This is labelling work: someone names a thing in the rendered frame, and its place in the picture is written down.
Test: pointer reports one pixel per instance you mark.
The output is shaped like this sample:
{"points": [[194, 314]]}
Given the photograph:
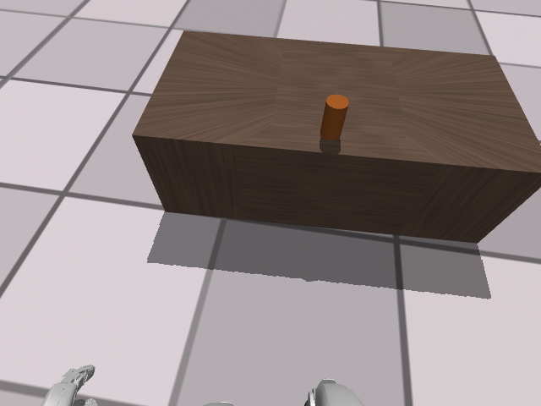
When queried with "left robot hand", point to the left robot hand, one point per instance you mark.
{"points": [[64, 393]]}

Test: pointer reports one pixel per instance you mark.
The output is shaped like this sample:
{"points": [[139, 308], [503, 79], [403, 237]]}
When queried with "can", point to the can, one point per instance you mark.
{"points": [[334, 116]]}

